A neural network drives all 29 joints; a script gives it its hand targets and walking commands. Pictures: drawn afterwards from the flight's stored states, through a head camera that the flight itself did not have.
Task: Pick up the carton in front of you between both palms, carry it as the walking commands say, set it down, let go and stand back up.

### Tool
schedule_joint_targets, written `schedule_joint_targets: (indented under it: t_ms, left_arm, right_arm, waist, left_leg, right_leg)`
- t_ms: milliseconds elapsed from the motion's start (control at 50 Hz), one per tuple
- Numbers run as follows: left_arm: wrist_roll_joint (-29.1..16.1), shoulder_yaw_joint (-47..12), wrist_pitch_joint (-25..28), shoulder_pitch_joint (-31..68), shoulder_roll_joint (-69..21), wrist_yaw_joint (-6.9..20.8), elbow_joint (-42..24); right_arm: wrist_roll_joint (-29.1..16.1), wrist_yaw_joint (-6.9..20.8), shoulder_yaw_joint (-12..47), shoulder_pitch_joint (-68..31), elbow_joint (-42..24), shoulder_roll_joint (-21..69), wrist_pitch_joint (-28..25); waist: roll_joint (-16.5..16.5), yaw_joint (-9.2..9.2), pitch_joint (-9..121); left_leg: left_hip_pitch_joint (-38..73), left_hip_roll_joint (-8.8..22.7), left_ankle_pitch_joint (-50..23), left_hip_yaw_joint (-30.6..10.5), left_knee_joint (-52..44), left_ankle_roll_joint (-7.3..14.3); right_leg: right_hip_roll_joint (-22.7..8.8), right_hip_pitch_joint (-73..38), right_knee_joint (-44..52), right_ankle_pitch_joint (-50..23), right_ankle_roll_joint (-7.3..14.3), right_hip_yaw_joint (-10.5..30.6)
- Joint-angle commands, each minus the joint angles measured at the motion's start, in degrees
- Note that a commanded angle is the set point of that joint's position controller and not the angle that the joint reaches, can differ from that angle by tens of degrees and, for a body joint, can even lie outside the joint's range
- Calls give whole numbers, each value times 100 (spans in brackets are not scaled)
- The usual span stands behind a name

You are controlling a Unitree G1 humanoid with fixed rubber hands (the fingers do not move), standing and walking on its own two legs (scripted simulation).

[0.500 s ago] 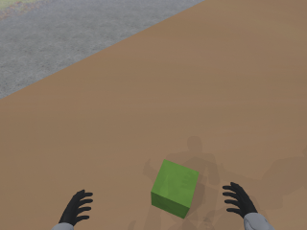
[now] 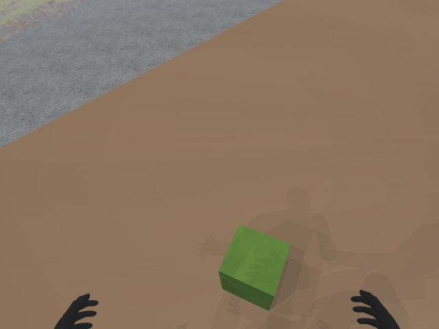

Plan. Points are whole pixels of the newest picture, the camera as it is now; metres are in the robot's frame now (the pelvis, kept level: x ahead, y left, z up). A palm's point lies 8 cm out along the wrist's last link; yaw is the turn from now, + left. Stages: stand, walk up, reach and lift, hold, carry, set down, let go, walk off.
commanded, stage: stand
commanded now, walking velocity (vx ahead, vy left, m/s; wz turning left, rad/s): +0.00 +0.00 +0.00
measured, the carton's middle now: (254, 268) +0.41 -0.09 -0.64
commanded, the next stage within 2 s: none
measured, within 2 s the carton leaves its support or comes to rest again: neither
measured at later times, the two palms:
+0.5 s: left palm out of the picture +0.12 +0.29 -0.08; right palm out of the picture +0.13 -0.29 -0.10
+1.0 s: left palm out of the picture +0.08 +0.31 -0.08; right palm out of the picture +0.08 -0.30 -0.10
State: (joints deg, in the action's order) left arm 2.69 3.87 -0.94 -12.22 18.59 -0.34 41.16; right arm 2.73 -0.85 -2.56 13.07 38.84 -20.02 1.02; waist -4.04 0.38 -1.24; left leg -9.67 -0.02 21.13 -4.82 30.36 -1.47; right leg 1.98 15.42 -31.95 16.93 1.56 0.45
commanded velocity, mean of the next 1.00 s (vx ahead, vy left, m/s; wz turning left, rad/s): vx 0.00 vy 0.00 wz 0.00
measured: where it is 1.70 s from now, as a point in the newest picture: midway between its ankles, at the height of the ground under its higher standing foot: outside the picture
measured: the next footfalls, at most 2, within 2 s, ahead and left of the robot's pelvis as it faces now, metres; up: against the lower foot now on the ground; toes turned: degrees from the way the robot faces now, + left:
none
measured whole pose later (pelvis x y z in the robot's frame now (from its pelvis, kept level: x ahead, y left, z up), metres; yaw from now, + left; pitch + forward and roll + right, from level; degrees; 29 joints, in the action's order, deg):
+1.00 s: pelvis -0.01 +0.00 +0.01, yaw +0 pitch -2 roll +0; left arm 1.2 2.0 -0.2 -6.2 20.3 -0.1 57.9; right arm 1.6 -1.5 0.0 10.0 54.3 -22.1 -1.0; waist -2.4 0.6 -1.7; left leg -3.6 0.4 15.2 -4.4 20.8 -1.7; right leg 1.5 9.5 -23.2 11.6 1.4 0.3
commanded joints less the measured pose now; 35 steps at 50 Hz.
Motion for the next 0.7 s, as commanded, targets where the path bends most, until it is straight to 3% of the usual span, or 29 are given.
schedule_joint_targets:
  t_ms: [0, 80, 220, 680]
  left_arm:
    - [-47, 168, 101, 217, 805, -50, -237]
    - [-75, 146, 82, 213, 881, -74, -29]
    - [-95, 114, 84, 379, 942, -79, 262]
    - [-127, 42, 112, 789, 1074, -12, 1092]
  right_arm:
    - [-19, -55, -96, -220, -249, -671, -149]
    - [-43, -95, -38, -167, -21, -746, -141]
    - [-66, -133, 22, -200, 236, -837, -147]
    - [-89, -115, 68, -403, 973, -1006, -248]
  waist:
    - [478, -12, 543]
    - [486, -14, 598]
    - [423, -15, 540]
    - [351, 37, 158]
  left_leg:
    - [84, 289, -1930, -180, -263, 147]
    - [154, 305, -2340, -163, -246, 134]
    - [201, 347, -2468, -168, -391, 124]
    - [139, 502, -1648, -279, -1128, 163]
  right_leg:
    - [-586, -487, 479, -1977, 62, 487]
    - [-623, -713, 453, -2519, 45, 468]
    - [-650, -901, 572, -2662, 23, 467]
    - [-703, -969, 1120, -1488, 50, 587]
